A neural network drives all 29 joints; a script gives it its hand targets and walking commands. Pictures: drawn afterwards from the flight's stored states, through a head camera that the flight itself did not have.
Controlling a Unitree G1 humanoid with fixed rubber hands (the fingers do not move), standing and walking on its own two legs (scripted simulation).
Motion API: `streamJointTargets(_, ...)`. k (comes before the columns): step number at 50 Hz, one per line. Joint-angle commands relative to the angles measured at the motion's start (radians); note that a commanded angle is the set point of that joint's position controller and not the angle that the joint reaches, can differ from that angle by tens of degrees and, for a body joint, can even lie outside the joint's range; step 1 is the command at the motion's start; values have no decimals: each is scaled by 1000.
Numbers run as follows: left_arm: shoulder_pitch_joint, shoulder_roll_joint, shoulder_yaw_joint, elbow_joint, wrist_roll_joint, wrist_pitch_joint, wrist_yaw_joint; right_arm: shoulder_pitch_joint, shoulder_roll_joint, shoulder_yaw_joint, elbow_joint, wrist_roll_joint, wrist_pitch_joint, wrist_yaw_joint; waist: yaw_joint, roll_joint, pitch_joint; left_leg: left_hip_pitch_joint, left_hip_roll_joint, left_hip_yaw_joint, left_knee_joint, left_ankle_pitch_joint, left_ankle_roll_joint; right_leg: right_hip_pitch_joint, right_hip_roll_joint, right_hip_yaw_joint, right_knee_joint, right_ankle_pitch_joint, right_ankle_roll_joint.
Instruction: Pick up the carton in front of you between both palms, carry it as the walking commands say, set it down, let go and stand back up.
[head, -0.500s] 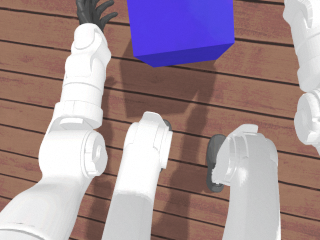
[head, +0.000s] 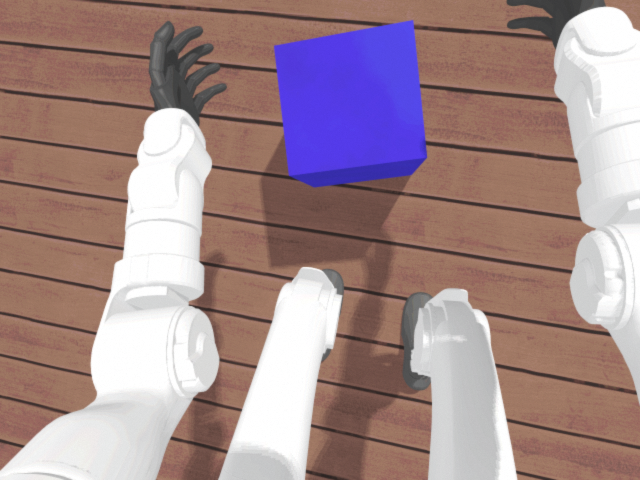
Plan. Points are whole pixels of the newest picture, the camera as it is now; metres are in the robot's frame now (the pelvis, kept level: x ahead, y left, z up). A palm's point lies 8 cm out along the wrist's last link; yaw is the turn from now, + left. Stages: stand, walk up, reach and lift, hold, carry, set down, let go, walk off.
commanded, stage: set down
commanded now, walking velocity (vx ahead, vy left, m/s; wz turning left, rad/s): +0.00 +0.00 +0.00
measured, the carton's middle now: (353, 120) +0.54 +0.07 -0.42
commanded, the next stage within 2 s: let go in 0.24 s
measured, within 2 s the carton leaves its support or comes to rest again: neither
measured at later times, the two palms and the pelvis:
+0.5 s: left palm (104, 111) +0.43 +0.23 +0.03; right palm out of the picture +0.51 -0.17 +0.02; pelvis +0.04 +0.00 +0.13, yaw -3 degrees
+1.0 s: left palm out of the picture +0.29 +0.25 +0.15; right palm out of the picture +0.35 -0.20 +0.13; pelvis +0.11 +0.02 +0.22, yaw -1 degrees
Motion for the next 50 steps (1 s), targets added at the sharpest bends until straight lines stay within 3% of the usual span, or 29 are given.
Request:
streamJointTargets(1,-166,110,15,-113,12,-19,-10,-278,-99,-28,-112,-12,-18,4,39,-151,-1073,575,-20,74,-169,361,-50,705,15,5,-211,320,16)
streamJointTargets(11,-112,86,49,-89,62,-39,-38,-211,-57,-61,-81,-51,-35,22,46,-136,-987,671,-9,67,-378,389,-53,875,3,32,-419,380,23)
streamJointTargets(15,-56,68,50,-83,95,-56,-61,-137,-30,-103,-78,-92,-48,17,24,-123,-985,748,-5,60,-447,410,-52,941,2,40,-497,424,27)
streamJointTargets(19,89,78,35,-112,140,-80,-105,21,39,-139,-146,-133,-60,-19,8,-110,-1060,849,-9,59,-510,470,-35,1089,4,50,-563,550,34)
streamJointTargets(23,262,116,-10,-159,179,-101,-165,248,141,-158,-276,-154,-73,-85,-5,-90,-1044,963,-14,51,-583,497,-13,1202,3,56,-640,621,46)
streamJointTargets(27,400,152,-72,-199,183,-118,-214,418,190,-141,-424,-133,-96,-127,-12,-52,-890,1124,-3,27,-662,476,3,1196,1,45,-747,516,51)
streamJointTargets(31,545,152,-130,-203,154,-140,-240,571,200,-110,-500,-105,-127,-127,-23,-18,-737,1307,17,-5,-728,468,7,1161,-2,24,-838,390,48)
streamJointTargets(35,710,140,-178,-205,119,-165,-246,757,198,-87,-500,-88,-159,-105,-42,7,-635,1462,33,-38,-781,517,1,1165,-7,10,-888,358,41)
streamJointTargets(45,1088,138,-286,-319,73,-209,-206,1170,169,-56,-503,-61,-229,-68,-70,83,-455,1805,53,-103,-888,802,-14,1282,-2,10,-1017,398,15)
streamJointTargets(50,1183,144,-307,-353,60,-216,-198,1305,167,-29,-540,-50,-246,-53,-105,43,-306,1807,40,-88,-981,728,-12,1485,-17,19,-1101,458,14)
